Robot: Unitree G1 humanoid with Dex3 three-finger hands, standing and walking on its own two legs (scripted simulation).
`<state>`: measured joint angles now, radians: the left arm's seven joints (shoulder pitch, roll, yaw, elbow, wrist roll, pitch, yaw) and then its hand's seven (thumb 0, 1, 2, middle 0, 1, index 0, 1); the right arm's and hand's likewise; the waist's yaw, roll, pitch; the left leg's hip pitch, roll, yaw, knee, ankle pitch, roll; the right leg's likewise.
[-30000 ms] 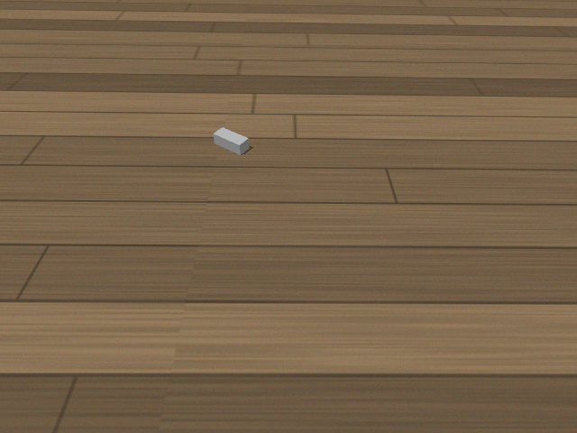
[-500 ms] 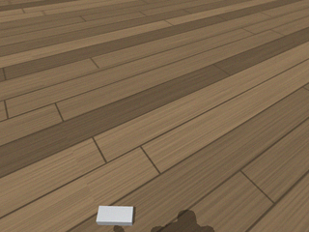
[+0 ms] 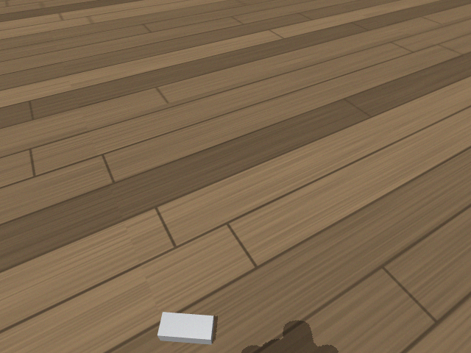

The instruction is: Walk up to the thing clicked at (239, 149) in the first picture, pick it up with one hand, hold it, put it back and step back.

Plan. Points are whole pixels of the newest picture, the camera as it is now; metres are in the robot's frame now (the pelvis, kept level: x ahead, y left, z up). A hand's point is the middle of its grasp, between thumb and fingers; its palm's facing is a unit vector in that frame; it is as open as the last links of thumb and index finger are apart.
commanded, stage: walk up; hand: left
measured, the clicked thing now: (187, 328) +0.39 +0.19 -0.75
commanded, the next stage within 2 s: stand in 0.10 s
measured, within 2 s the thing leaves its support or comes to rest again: neither
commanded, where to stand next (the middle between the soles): +0.03 -0.02 m, yaw -1 degrees
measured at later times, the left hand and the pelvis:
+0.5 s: hand out of the picture +0.09 +0.25 -0.15, palm faces -0.02 -0.94 -0.35, open 7.4 cm; pelvis +0.00 +0.00 +0.00, yaw +0 degrees
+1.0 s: hand out of the picture +0.09 +0.25 -0.15, palm faces -0.02 -0.94 -0.34, open 7.4 cm; pelvis +0.01 -0.01 +0.00, yaw +0 degrees
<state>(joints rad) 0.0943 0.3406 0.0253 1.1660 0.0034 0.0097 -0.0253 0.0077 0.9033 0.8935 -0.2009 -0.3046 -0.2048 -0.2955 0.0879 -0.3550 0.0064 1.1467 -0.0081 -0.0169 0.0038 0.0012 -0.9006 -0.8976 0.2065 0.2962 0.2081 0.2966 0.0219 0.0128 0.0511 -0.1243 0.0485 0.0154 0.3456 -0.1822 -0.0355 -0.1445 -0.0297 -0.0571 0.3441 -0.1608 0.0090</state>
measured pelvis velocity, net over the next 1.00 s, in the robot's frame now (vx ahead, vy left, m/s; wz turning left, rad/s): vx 0.01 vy -0.01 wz -0.01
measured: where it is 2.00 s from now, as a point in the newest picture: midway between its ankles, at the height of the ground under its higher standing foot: outside the picture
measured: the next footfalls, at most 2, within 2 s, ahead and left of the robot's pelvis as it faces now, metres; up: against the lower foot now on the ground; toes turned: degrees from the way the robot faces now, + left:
left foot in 1.40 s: -0.03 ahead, +0.14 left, +0.00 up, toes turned +0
right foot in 1.84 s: -0.10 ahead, -0.07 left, +0.00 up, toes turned -2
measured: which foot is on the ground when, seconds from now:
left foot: down 0.00-1.00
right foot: down 0.00-1.00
